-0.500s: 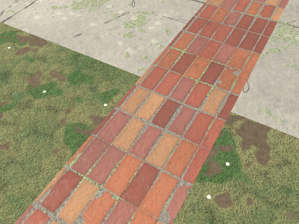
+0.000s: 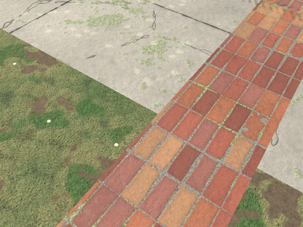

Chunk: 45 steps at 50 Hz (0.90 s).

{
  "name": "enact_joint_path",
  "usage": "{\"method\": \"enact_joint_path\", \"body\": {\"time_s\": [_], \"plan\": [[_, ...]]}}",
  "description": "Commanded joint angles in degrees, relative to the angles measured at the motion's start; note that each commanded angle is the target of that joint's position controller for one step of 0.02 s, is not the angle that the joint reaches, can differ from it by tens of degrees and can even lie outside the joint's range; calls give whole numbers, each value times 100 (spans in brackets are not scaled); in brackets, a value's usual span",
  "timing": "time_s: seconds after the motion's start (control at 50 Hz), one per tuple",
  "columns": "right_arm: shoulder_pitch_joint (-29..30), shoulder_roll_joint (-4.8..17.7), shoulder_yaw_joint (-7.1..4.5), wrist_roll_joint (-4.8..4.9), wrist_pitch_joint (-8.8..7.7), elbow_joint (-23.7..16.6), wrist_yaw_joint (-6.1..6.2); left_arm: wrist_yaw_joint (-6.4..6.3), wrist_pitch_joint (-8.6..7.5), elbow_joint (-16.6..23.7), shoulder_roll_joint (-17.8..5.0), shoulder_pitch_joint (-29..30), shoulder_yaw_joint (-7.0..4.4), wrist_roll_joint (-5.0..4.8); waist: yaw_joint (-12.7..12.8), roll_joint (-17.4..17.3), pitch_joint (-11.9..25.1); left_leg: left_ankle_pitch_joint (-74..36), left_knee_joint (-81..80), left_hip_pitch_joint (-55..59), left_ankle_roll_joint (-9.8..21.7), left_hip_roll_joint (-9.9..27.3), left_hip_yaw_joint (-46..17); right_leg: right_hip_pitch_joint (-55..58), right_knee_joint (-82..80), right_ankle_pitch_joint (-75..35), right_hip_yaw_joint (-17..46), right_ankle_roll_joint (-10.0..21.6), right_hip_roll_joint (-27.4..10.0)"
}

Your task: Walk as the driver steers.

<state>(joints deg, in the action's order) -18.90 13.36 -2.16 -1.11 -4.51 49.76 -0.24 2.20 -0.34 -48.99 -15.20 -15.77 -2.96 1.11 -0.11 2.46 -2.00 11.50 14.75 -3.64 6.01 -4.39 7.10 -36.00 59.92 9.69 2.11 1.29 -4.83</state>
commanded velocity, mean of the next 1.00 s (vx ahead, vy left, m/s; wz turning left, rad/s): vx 0.50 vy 0.00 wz -0.52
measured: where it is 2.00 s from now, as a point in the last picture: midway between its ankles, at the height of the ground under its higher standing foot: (246, 152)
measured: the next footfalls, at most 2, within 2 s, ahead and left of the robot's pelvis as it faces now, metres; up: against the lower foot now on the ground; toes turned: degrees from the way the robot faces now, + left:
right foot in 0.28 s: +0.30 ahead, -0.10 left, +0.00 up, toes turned -14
left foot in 0.78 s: +0.65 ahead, -0.03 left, +0.00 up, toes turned -29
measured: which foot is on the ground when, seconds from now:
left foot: down 0.00-0.30, up 0.32-0.76, down 0.78-1.00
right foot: up 0.00-0.26, down 0.28-0.80, up 0.82-1.00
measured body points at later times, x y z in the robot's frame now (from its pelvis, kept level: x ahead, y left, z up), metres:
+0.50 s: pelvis +0.27 -0.06 -0.01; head +0.30 -0.07 +0.44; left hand +0.40 +0.20 -0.13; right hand +0.33 -0.34 -0.12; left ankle +0.34 +0.10 -0.67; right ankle +0.26 -0.10 -0.75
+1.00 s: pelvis +0.55 -0.09 +0.00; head +0.58 -0.09 +0.45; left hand +0.80 +0.08 -0.13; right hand +0.47 -0.37 -0.11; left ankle +0.61 -0.01 -0.75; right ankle +0.48 -0.19 -0.66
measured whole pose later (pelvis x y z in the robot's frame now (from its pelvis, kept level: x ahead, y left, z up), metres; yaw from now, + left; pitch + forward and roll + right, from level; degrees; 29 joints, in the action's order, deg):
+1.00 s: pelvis +0.55 -0.09 +0.00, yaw -35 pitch +1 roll +1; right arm -16.1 14.9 -1.8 -1.4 -4.8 45.2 0.2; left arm 2.7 0.1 -43.7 -18.6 -13.9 -3.9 2.0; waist -0.3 3.5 -1.5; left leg 10.8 21.0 -11.0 1.9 -0.3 6.4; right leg -31.5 64.5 16.4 1.9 2.8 -0.5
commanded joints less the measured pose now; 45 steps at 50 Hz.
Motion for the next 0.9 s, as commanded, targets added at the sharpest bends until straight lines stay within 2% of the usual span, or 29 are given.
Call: {"method": "enact_joint_path", "body": {"time_s": [0.02,0.08,0.16,0.22,0.24,0.26,0.28,0.3,0.32,0.34,0.36,0.38,0.4,0.42,0.46,0.5,0.58,0.64,0.68,0.72,0.74,0.76,0.78,0.8,0.82,0.84,0.86,0.88,0.9], "plan": [[-31,616,-121,19,-148,-183,31,23,-27,275,-280,188,-81,8,-2,-544,-268,-1771,-875,-59,211,1545,-516,-414,-441,-692,54,-17,-9],[-155,601,-93,23,-169,-57,77,63,-64,408,-168,657,-15,36,-106,-558,-366,-2264,-836,190,125,1531,-133,-376,-1252,-1127,-262,19,54],[-600,642,-74,1,-117,222,175,132,-95,699,-64,1301,79,71,-301,-541,-488,-3385,-510,874,34,1685,217,-307,-2133,-950,-810,261,209],[-532,886,-105,-27,-59,291,251,96,-78,682,-177,970,41,75,-52,-770,-133,-5871,480,1262,-107,1779,481,459,-2358,-166,-1196,622,696],[-448,990,-130,-45,-21,285,279,67,-75,591,-259,585,2,85,139,-869,88,-6511,1102,1292,-116,1820,539,870,-2366,170,-1253,770,878],[-361,1081,-157,-66,29,250,282,35,-101,444,-403,20,-72,98,398,-879,416,-6505,2022,1116,-78,1856,546,1527,-2509,425,-1174,937,1012],[-201,1136,-171,-41,58,170,256,-15,-154,207,-601,-794,-187,148,838,-671,832,-5509,3359,490,-97,1742,606,2684,-3061,326,-889,1159,1028],[-192,879,-110,-30,17,-29,207,-111,-147,104,-1163,-1378,-371,171,1015,72,1332,-2587,5272,-809,-207,1338,664,3966,-3258,659,683,1573,-192],[-261,509,-68,46,-45,-423,78,-121,-83,230,-1633,-940,-489,64,477,1248,1612,1936,7143,-3327,-491,-69,-120,5297,-4041,173,4048,2581,-1487],[283,778,-76,-54,-118,-492,44,-124,-50,226,-1462,-828,-485,-119,680,128,1263,1427,7165,-3959,-416,396,-1099,5046,-4317,149,3642,2488,-1401],[474,753,-54,24,-199,-599,14,-164,-50,233,-1165,-548,-405,-112,495,-145,626,906,6732,-3995,-414,661,-1084,4321,-4434,-109,2940,2259,-1296],[388,754,-62,36,-221,-547,26,-173,-60,206,-846,-343,-321,-85,192,-584,147,697,6134,-3676,-454,857,-1011,3537,-4565,-725,2388,1952,-1026],[381,717,-57,-57,-132,-553,31,-197,-102,225,-713,-152,-274,-102,5,-627,-1,677,5735,-3352,-550,977,-1020,3042,-4617,-1153,1945,1763,-715],[221,649,-31,-143,-6,-522,12,-208,-149,261,-646,-33,-237,-111,-127,-498,54,637,5475,-3026,-651,1022,-994,2753,-4695,-1411,1602,1673,-491],[223,558,-13,-191,175,-586,-25,-184,-266,230,-767,-144,-252,-125,-190,-318,128,572,5058,-2890,-799,1013,-842,2511,-4729,-1946,1299,1651,-257],[584,519,7,-173,231,-755,-49,-179,-304,215,-916,-295,-291,-120,-117,-181,58,193,4470,-3032,-915,1025,-723,2408,-4812,-1957,1176,1564,-99],[1540,502,51,-122,223,-1079,-82,-177,-267,185,-934,-699,-312,-124,286,90,-12,-757,3127,-3257,-989,913,-676,2737,-4696,-1817,1215,1264,86],[2031,543,80,-75,172,-1256,-104,-205,-240,183,-990,-969,-332,-78,521,143,46,-1015,2489,-3281,-938,744,-692,3197,-4439,-2068,1426,1200,-5],[2201,615,84,-53,120,-1360,-103,-235,-231,225,-1050,-997,-347,-32,554,174,50,-906,2140,-3133,-855,642,-756,3400,-4217,-2247,1633,1148,-126],[1869,778,41,-40,69,-1320,-86,-277,-243,340,-1148,-732,-370,-4,303,237,94,-597,1701,-2438,-716,547,-872,3303,-3960,-2315,1847,964,-223],[1440,895,-7,-32,40,-1199,-54,-274,-259,406,-1213,-534,-383,8,83,261,214,-334,1556,-1773,-625,424,-847,3116,-3652,-2627,1888,855,-193],[730,1024,-74,-45,-14,-989,1,-241,-289,434,-1231,-400,-379,-12,-280,80,522,-307,1238,-838,-508,321,-777,2921,-2892,-2867,1768,728,44],[-66,1326,-169,-139,-91,-861,84,-182,-341,487,-990,-411,-308,-71,-631,-400,1110,150,990,387,-279,967,-1381,2402,-1566,-2248,1398,570,465],[-621,1839,-284,-279,-68,-924,167,-171,-371,723,-416,-696,-164,-241,-657,-1411,1876,1373,564,1798,120,2562,-3492,1013,151,439,676,365,1165],[-290,1894,-333,-190,28,-893,143,-173,-327,799,-613,-1053,-164,-120,-223,-2092,1965,1657,-3,1735,560,3054,-5323,69,952,2219,442,377,1233],[147,1280,-219,-139,76,-1013,119,-202,-228,591,-859,-895,-201,-5,-130,-1015,1129,2150,47,1023,517,2855,-4601,-168,1305,1720,495,400,754],[408,881,-125,-93,78,-1024,96,-138,-203,598,-823,-538,-191,27,-146,-491,562,1711,-45,334,408,2516,-3652,-84,1116,1267,399,355,573],[532,751,-83,-102,70,-998,93,-86,-172,627,-713,-428,-178,30,-49,-585,328,1031,-191,-64,252,2231,-2919,62,860,1054,332,301,408],[459,719,-69,-82,32,-906,107,-32,-109,662,-681,-359,-177,100,-14,-835,190,439,-271,-296,195,2055,-2402,141,717,979,286,239,293]]}}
